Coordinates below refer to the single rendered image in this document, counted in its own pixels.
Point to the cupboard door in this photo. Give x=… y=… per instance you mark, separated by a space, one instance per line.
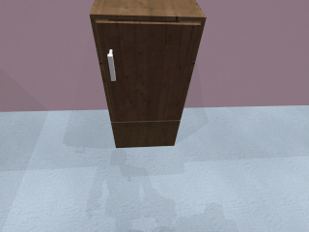
x=152 y=62

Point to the handle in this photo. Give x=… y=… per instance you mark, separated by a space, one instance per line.
x=111 y=65

